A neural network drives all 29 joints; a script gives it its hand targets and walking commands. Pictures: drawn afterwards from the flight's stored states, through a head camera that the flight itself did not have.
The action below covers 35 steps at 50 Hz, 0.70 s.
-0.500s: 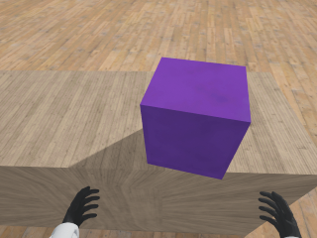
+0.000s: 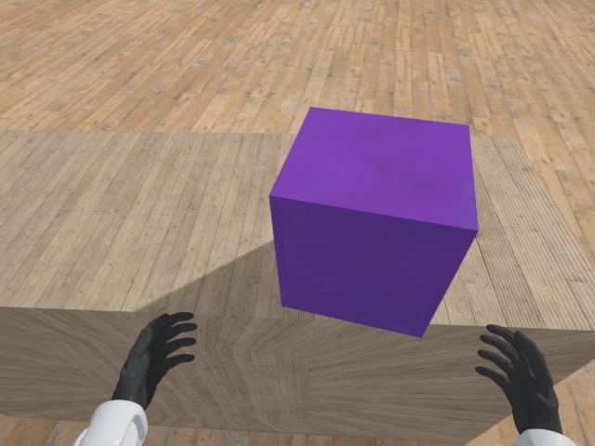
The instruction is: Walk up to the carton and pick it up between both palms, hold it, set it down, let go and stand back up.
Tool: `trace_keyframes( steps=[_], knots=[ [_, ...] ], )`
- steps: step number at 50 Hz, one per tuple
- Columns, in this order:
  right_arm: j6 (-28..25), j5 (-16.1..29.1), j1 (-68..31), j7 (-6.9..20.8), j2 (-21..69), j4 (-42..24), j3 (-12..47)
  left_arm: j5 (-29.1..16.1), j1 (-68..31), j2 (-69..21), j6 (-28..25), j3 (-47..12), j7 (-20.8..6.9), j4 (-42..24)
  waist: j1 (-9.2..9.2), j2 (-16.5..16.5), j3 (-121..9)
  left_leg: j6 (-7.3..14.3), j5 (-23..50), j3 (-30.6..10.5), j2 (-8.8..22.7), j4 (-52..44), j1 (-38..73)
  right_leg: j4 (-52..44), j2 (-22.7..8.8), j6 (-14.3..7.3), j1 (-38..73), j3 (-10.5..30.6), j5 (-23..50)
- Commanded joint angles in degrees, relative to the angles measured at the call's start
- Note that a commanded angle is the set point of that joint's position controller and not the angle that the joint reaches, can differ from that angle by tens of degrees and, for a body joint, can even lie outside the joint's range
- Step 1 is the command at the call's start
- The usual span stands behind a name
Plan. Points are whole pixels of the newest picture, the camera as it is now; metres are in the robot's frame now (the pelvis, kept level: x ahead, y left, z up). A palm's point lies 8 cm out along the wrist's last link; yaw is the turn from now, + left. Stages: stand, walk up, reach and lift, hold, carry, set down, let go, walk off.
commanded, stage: reach and lift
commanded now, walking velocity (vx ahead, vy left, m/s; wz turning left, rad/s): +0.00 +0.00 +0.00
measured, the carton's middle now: (366, 223) +0.39 -0.05 +0.09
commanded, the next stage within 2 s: none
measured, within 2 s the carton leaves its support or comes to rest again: neither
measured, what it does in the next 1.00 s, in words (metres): stands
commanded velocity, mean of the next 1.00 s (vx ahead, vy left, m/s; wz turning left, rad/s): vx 0.00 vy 0.00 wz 0.00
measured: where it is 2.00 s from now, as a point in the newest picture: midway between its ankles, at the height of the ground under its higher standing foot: outside the picture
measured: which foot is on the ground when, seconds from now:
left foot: down 0.00-1.00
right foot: down 0.00-1.00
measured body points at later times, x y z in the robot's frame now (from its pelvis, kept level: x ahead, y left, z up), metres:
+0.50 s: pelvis +0.01 -0.01 +0.00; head +0.02 -0.01 +0.45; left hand +0.25 +0.20 +0.09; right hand +0.24 -0.22 +0.08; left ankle -0.02 +0.13 -0.75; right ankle +0.01 -0.14 -0.75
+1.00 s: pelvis +0.00 -0.01 +0.00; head +0.00 +0.00 +0.45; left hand +0.32 +0.19 +0.14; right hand +0.30 -0.23 +0.14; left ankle -0.02 +0.13 -0.75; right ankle +0.01 -0.14 -0.75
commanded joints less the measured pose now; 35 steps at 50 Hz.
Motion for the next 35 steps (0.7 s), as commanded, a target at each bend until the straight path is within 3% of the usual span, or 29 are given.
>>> trace_keyframes(
  steps=[1,3,5,6,8,9,10,11,12,15,16,17,18,20,21,23,24,25,26,27,28,29,30,31,32,33,34,35],
  knots=[
    [-1.7,1.3,-2.6,-1.0,-2.9,-12.1,-1.2,-1.0,-4.4,5.6,-2.9,2.7,0.5,-14.1,0.35,2.0,-0.5,-0.9,7.0,-0.9,-2.7,-2.6,-2.8,-2.7,2.8,-3.2,-0.5,0.5,0.3],
    [-1.4,0.5,-2.7,-1.6,-2.3,-11.2,-1.2,-0.1,-5.3,5.8,-2.7,2.2,0.6,-12.3,-1.14,1.8,1.2,-0.5,5.6,-1.1,-2.8,-3.1,-1.9,-3.0,2.6,-3.1,-1.4,0.2,-1.3],
    [-1.1,1.2,-4.7,-1.6,-3.3,-11.7,-1.9,-1.3,-7.1,6.6,-2.7,2.3,0.9,-12.2,-0.49,3.5,0.0,0.2,3.3,-1.3,-2.4,-3.5,-4.9,-1.9,2.6,-3.3,0.4,0.7,-2.1],
    [-0.8,1.5,-3.7,-1.6,-2.8,-13.3,-0.7,-2.2,-6.9,6.0,-2.6,1.6,1.1,-15.1,-1.47,2.3,-2.7,0.4,3.3,-1.5,-2.2,-3.1,-3.5,-1.7,2.8,-3.2,1.0,0.2,-1.1],
    [0.0,1.3,-6.7,-1.9,-3.1,-13.1,-1.7,-1.7,-8.7,6.1,-1.3,2.1,1.3,-11.5,-0.69,2.6,-0.9,0.2,2.2,-1.3,-2.3,-3.4,-4.9,-2.0,2.7,-3.5,-0.1,0.7,-2.7],
    [0.5,0.8,-5.4,-2.3,-3.9,-13.7,-2.5,-2.4,-7.9,6.5,-0.6,1.9,1.1,-13.7,-2.31,1.2,-2.9,0.3,3.1,-1.3,-2.5,-2.9,-3.3,-1.7,2.7,-3.3,0.8,0.5,-1.6],
    [1.4,1.3,-9.6,-2.4,-4.8,-13.4,-2.1,-3.5,-12.1,6.8,0.7,2.4,1.0,-12.1,-1.73,0.7,-3.0,0.4,2.5,-1.5,-2.4,-3.1,-5.6,-1.2,2.8,-3.2,0.9,0.4,-1.9],
    [2.1,2.3,-8.0,-3.0,-4.4,-13.3,-0.9,-2.3,-10.0,5.8,1.6,2.7,0.9,-13.5,-1.11,0.6,-0.7,0.4,3.1,-0.9,-2.7,-3.3,-4.1,-2.1,2.7,-3.1,1.1,0.0,-0.2],
    [2.8,2.2,-12.3,-3.4,-5.3,-16.8,-2.7,-3.0,-14.2,7.6,3.0,3.3,0.9,-14.9,-0.92,0.1,-2.3,0.4,3.4,-1.1,-2.5,-3.1,-3.5,-1.4,2.8,-2.9,0.4,0.3,-1.1],
    [4.3,3.1,-11.3,-3.5,-6.8,-15.5,-1.6,-3.0,-13.0,6.5,6.1,3.7,1.0,-17.2,-1.72,1.0,-3.6,-0.4,7.8,-1.0,-2.9,-2.5,-1.7,-1.0,3.7,-2.9,0.6,-0.4,2.8],
    [4.4,3.2,-12.9,-3.9,-6.2,-15.9,-1.6,-2.4,-14.4,6.5,6.7,4.9,1.0,-18.3,-1.04,1.3,-4.4,-0.5,10.1,-0.7,-3.0,-2.1,-1.7,-0.8,3.4,-3.0,1.3,-0.2,5.5],
    [5.2,4.4,-13.3,-3.7,-7.1,-13.5,-1.6,-2.7,-13.8,5.8,7.8,5.0,0.7,-15.1,-1.52,1.1,-2.8,0.0,10.0,-1.3,-2.6,-1.8,-3.3,-0.4,3.5,-2.8,1.3,-0.3,6.0],
    [6.0,4.4,-15.0,-4.1,-7.1,-16.5,-0.9,-2.7,-17.2,6.5,8.8,5.0,0.4,-16.2,-0.98,0.6,-6.1,0.2,9.4,-0.3,-2.8,-2.2,-1.8,-0.7,3.6,-2.6,1.6,-0.2,6.0],
    [7.6,5.5,-14.1,-4.2,-7.1,-13.9,-1.2,-2.7,-16.8,6.0,10.7,6.3,0.3,-17.9,-1.0,1.9,-4.7,-0.4,10.1,-0.4,-2.7,-2.2,-2.0,-0.6,3.4,-2.4,2.4,-0.2,6.9],
    [7.7,5.7,-16.7,-4.5,-7.8,-16.7,-1.5,-2.2,-17.8,6.0,11.5,6.2,0.2,-17.9,-1.95,1.9,-6.3,-0.7,11.0,-0.3,-2.9,-1.6,-1.5,-0.6,3.4,-2.3,2.7,-0.1,8.1],
    [8.1,5.8,-18.9,-5.1,-8.7,-17.0,-1.4,-2.3,-21.1,7.1,12.7,7.7,-0.3,-19.0,-1.78,1.1,-7.9,-0.4,12.1,0.0,-3.4,-1.3,-0.8,0.3,3.3,-1.6,3.6,-0.2,12.0],
    [8.3,6.3,-17.7,-5.5,-9.3,-15.4,-1.5,-2.1,-20.9,5.7,13.6,7.0,-0.5,-19.0,-2.96,0.2,-8.7,-0.3,14.0,0.1,-3.4,-0.7,0.4,0.3,3.4,-1.7,4.3,-0.2,15.6],
    [8.5,6.8,-17.6,-6.0,-8.0,-17.3,0.1,-1.4,-20.3,5.2,14.1,7.9,-0.9,-18.3,-1.64,-1.0,-8.3,-0.2,16.3,0.3,-3.8,-0.3,0.9,0.8,2.9,-1.1,4.9,0.0,19.5],
    [9.0,6.9,-18.8,-6.4,-9.1,-16.4,-0.5,-1.2,-22.0,5.6,14.5,7.6,-1.2,-21.7,-2.67,1.3,-10.1,-1.2,18.4,0.5,-3.7,-0.2,1.9,0.9,2.9,-1.1,5.2,-0.2,21.4],
    [9.7,6.6,-20.4,-6.7,-9.2,-15.1,-0.3,-1.8,-24.3,6.1,14.9,7.9,-1.7,-19.3,-2.79,0.6,-9.0,-1.1,17.5,0.1,-3.9,-0.6,0.3,1.2,2.7,-1.0,5.3,0.4,21.7],
    [9.0,7.0,-20.3,-6.9,-10.1,-20.0,0.1,-1.7,-20.9,6.0,14.9,9.2,-1.6,-20.3,-2.92,-0.2,-12.7,-0.6,17.0,0.4,-4.3,0.2,1.0,1.7,2.8,-1.0,6.7,0.6,23.0],
    [9.1,6.7,-22.4,-6.9,-10.4,-20.1,-1.0,-1.7,-24.2,6.7,15.4,9.7,-1.2,-21.9,-2.78,0.3,-13.8,-0.3,16.3,-0.1,-4.1,-0.1,1.1,1.9,2.9,-0.7,6.0,0.3,21.7],
    [9.7,7.2,-24.1,-6.8,-11.0,-17.8,-1.3,-2.4,-27.4,6.9,16.1,8.8,-1.2,-19.5,-3.56,0.1,-13.1,-0.4,15.7,0.1,-4.0,-0.5,0.6,1.8,3.0,-0.8,6.1,0.2,21.2],
    [10.2,7.4,-23.3,-7.1,-10.2,-18.4,-0.7,-1.4,-23.0,6.3,16.5,10.7,-1.3,-17.6,-2.26,-0.7,-12.3,0.2,15.9,-0.1,-3.9,-0.6,0.8,1.7,3.0,-0.6,6.2,-0.1,21.0],
    [11.1,8.1,-25.5,-7.4,-10.5,-19.1,-0.1,-2.4,-28.7,6.9,17.4,9.5,-1.5,-20.4,-2.48,-2.3,-11.8,0.2,13.5,0.2,-4.0,-0.8,0.7,1.3,2.9,-0.2,6.7,0.0,20.2],
    [12.3,8.1,-25.6,-7.4,-11.7,-15.5,-1.6,-2.0,-29.9,6.2,18.5,8.6,-1.7,-17.2,-4.22,-1.0,-9.5,-0.3,12.6,0.4,-3.9,-1.6,0.0,1.2,3.1,-0.6,5.8,-0.4,18.8],
    [12.8,8.2,-26.5,-7.4,-12.1,-16.4,-2.0,-1.9,-30.7,7.4,19.1,10.6,-1.9,-16.1,-3.83,-2.1,-10.1,0.3,11.7,-0.2,-3.6,-1.9,-0.5,1.3,3.1,-0.4,6.7,-0.2,18.4],
    [13.5,8.4,-29.4,-7.6,-11.8,-17.2,-1.0,-2.1,-34.0,8.1,19.3,10.4,-2.0,-16.9,-2.88,-1.1,-12.0,0.5,10.3,0.2,-4.3,-1.9,-0.1,1.4,2.4,-0.1,6.2,0.8,17.9]
  ],
)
